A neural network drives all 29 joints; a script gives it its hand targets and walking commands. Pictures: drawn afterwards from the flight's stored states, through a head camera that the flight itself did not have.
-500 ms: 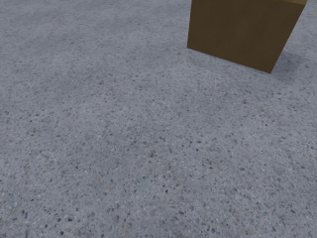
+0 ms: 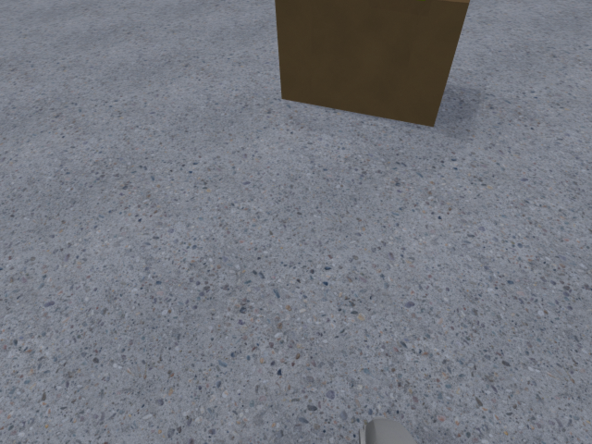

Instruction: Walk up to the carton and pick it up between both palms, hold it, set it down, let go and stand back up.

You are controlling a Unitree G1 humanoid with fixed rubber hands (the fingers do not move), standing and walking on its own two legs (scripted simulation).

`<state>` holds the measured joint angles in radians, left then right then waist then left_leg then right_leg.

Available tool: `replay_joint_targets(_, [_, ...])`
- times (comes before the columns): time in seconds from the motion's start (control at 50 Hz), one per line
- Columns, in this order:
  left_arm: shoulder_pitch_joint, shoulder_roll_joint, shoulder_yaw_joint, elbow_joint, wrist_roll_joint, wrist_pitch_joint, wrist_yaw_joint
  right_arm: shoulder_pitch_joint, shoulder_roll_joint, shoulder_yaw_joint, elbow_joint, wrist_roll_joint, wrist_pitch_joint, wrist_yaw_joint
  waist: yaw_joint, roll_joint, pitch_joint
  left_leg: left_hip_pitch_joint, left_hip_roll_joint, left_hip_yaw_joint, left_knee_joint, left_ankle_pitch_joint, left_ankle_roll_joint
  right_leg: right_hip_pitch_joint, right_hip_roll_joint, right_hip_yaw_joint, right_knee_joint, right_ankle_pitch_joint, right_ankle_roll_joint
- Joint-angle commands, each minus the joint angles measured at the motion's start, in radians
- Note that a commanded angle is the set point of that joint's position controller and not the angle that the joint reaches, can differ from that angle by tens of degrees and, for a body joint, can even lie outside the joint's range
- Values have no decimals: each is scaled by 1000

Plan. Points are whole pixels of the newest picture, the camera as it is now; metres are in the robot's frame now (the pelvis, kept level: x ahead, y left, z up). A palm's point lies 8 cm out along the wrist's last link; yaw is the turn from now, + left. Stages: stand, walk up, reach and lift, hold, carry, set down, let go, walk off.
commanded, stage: walk up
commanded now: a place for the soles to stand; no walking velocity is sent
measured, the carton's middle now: out of the picture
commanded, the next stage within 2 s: none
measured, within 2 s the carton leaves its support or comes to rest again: neither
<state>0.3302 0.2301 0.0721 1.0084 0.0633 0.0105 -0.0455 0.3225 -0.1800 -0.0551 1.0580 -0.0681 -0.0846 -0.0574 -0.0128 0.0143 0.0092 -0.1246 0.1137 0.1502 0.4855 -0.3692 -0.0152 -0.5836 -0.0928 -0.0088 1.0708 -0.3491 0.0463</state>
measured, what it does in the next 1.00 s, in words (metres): walks ahead, turning right: right foot, then left foot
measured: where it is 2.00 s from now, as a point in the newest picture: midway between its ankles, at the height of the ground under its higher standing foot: (368, 222)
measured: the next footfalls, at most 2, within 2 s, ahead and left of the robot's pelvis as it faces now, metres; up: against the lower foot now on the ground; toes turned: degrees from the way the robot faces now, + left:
right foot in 0.16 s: +0.17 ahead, -0.22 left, +0.00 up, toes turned -15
left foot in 0.64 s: +0.59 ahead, -0.03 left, +0.00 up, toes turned -9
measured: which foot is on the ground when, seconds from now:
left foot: down 0.00-0.14, up 0.16-0.62, down 0.64-1.00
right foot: up 0.00-0.14, down 0.16-0.64, up 0.66-1.00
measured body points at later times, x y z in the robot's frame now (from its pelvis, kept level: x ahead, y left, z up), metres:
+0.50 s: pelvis +0.25 -0.11 +0.00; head +0.25 -0.12 +0.45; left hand +0.19 +0.11 -0.14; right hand +0.35 -0.36 -0.13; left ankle +0.47 +0.00 -0.67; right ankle +0.13 -0.20 -0.74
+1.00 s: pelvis +0.58 -0.14 +0.00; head +0.58 -0.15 +0.45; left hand +0.79 +0.04 -0.11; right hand +0.43 -0.35 -0.15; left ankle +0.55 -0.03 -0.74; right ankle +0.68 -0.34 -0.68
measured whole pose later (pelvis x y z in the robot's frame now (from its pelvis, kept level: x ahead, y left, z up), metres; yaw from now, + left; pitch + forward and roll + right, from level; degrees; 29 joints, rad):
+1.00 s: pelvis +0.58 -0.14 +0.00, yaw -24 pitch -2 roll +1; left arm 0.23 0.25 0.03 0.79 0.05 -0.05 -0.05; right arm 0.47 -0.24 -0.02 0.95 -0.04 -0.09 0.01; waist -0.05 0.00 0.04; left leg -0.04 0.05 0.25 0.44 -0.35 0.01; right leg -0.66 -0.08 -0.02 0.81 -0.04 -0.01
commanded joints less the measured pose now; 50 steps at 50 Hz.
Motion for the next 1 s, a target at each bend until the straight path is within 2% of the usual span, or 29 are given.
replay_joint_targets(0.0, [-30, 19, -6, -90, -12, -17, -20, -7, -202, -27, -48, -10, -18, 13, 15, 151, 194, -153, 242, -136, -370, -473, 162, -26, -55, -15, -126, 26, 2])
replay_joint_targets(0.04, [-18, 35, -7, -93, -19, -23, -21, -22, -233, -26, -59, -25, -7, 30, 27, 151, 207, -201, 220, -39, -324, -467, 165, 113, -34, -91, -223, 23, -24])
replay_joint_targets(0.08, [28, 58, -6, -89, -30, -32, -15, -40, -267, -27, -72, -34, 11, 39, 41, 140, 210, -242, 215, 10, -236, -515, 189, 257, -6, -171, -269, -7, -51])
replay_joint_targets(0.1, [87, 69, -3, -77, -35, -37, -9, -60, -273, -21, -78, -33, 23, 45, 73, 94, 201, -270, 202, 35, -144, -537, 193, 350, 16, -214, -328, 11, -63])
replay_joint_targets(0.12, [211, 98, 16, -37, -40, -42, 1, -53, -249, -9, -81, -37, 40, 54, 123, -34, 145, -299, 143, 69, 87, -486, 181, 487, 69, -236, -380, -23, -73])
replay_joint_targets(0.14, [382, 154, 54, 7, -47, -45, 21, -39, -160, 27, -95, -38, 53, 74, 203, -287, 51, -393, 38, 114, 543, -313, 137, 637, 91, -133, -436, -132, -87])
replay_joint_targets(0.16, [455, 187, 43, -16, -48, -46, 34, -110, -56, 67, -181, -33, 46, 97, 204, -450, 47, -644, -29, -38, 885, -327, 85, 632, -99, 368, -588, -396, -97])
replay_joint_targets(0.18, [386, 247, 29, -88, -85, -51, 50, -122, -112, 64, -271, 23, 34, 114, 147, -347, 2, -767, -58, -173, 933, -250, 64, 642, -300, 948, -974, -668, -181])
replay_joint_targets(0.2, [302, 297, 34, -120, -83, -51, 72, -167, -151, 71, -281, 38, 18, 117, 119, -209, 65, -829, 18, -216, 989, -132, 53, 613, -369, 995, -1022, -784, -228])
replay_joint_targets(0.22, [246, 303, 28, -135, -67, -55, 81, -184, -172, 71, -285, 46, 0, 116, 107, -167, 110, -852, 49, -208, 985, -69, 43, 587, -355, 864, -956, -677, -265])
replay_joint_targets(0.26, [184, 234, -2, -145, -39, -83, 79, -151, -205, 64, -259, 40, -1, 114, 68, -97, 138, -700, 89, -205, 814, -43, 18, 416, -295, 571, -870, -411, -263])
replay_joint_targets(0.28, [173, 190, -19, -133, -41, -100, 71, -116, -194, 61, -251, 36, 10, 118, 45, -111, 155, -627, 87, -203, 734, -27, 10, 347, -258, 472, -879, -332, -251])
replay_joint_targets(0.34, [180, 158, -27, -105, -44, -128, 57, -90, -170, 60, -254, 29, 43, 126, 14, -104, 171, -587, 35, -152, 592, 104, -8, 309, -186, 297, -925, -219, -253])
replay_joint_targets(0.4, [202, 127, -29, -84, -42, -137, 45, -154, -155, 63, -279, 20, 43, 127, 16, -72, 180, -584, 2, -110, 419, 301, -10, 349, -120, 164, -931, -98, -232])
replay_joint_targets(0.44, [235, 108, -31, -71, -37, -144, 38, -222, -133, 68, -306, 16, 33, 127, 39, -66, 173, -549, -20, -83, 293, 432, 2, 389, -91, 99, -902, 16, -210])
replay_joint_targets(0.5, [247, 116, -28, -70, -28, -144, 39, -290, -101, 67, -336, 15, 16, 124, 57, -91, 169, -410, -44, -62, 162, 499, 24, 395, -117, 70, -907, 100, -213])
replay_joint_targets(0.56, [241, 128, -24, -72, -7, -124, 43, -185, -111, 45, -308, 5, 6, 105, 18, -122, 162, -264, -74, -61, 103, 370, 27, 458, -155, 76, -815, 203, -208])
replay_joint_targets(0.58, [235, 141, -20, -75, 0, -113, 43, -78, -124, 30, -276, 2, 4, 96, -24, -98, 113, -156, -101, -46, 89, 292, 31, 473, -137, 54, -662, 276, -199])
replay_joint_targets(0.6, [263, 126, -25, -77, 7, -101, 41, 68, -160, 6, -235, 2, 4, 83, -75, -18, 1, 25, -128, -31, 85, 207, 44, 455, -63, -2, -394, 313, -170])
replay_joint_targets(0.62, [327, 74, -46, -90, -1, -94, 40, 184, -221, -16, -232, -13, 7, 74, -94, 99, -142, 214, 47, -241, 117, 12, 65, 307, -2, -37, -81, 126, -137])
replay_joint_targets(0.64, [470, 12, -73, -124, -68, -85, 43, 196, -336, -34, -273, -2, 8, 67, -50, 279, -305, 439, 286, -809, -85, -288, 169, 25, 128, 22, 229, -212, -69])
replay_joint_targets(0.66, [351, 74, -57, -156, -72, -87, 47, 175, -321, -45, -299, 35, 20, 45, -85, 157, -273, 381, 327, -1004, -292, -495, 178, -72, 105, 137, 295, -129, -74])
replay_joint_targets(0.68, [226, 96, -52, -188, -57, -95, 45, 109, -292, -31, -297, 49, 23, 37, -77, 109, -127, 257, 313, -879, -308, -460, 182, -107, 66, 143, 348, -80, -80])
replay_joint_targets(0.72, [137, 82, -49, -214, -30, -103, 40, 55, -236, -18, -284, 49, 9, 40, -55, 57, -6, 46, 273, -590, -263, -234, 201, -81, 3, 113, 268, -33, -90])
replay_joint_targets(0.76, [162, 52, -44, -204, -16, -87, 25, 48, -171, 1, -250, 37, -15, 58, -2, 77, 26, -91, 230, -420, -273, -108, 201, 4, -10, 108, 188, -48, -79])
replay_joint_targets(0.84, [81, 34, -43, -228, -8, -62, 5, 67, -153, 8, -218, 39, -39, 63, 16, 34, 117, -143, 231, -266, -344, -139, 221, -92, -25, 82, 41, 66, -48])
replay_joint_targets(0.88, [9, 43, -45, -252, -13, -61, -4, 70, -150, 15, -204, 36, -40, 63, 20, 53, 158, -164, 199, -179, -373, -151, 203, -111, -18, 48, -77, 183, -42])
replay_joint_targets(0.94, [-86, 24, -56, -273, -15, -70, -14, 97, -157, 22, -187, 30, -37, 71, 9, 65, 172, -186, 131, -26, -339, -34, 157, 2, 21, -31, -295, 379, -60])
replay_joint_targets(0.98, [-140, 18, -60, -284, -10, -76, -16, 145, -183, 21, -170, 28, -30, 73, -13, 61, 168, -158, 140, 6, -319, 4, 161, 80, 52, -80, -367, 426, -75])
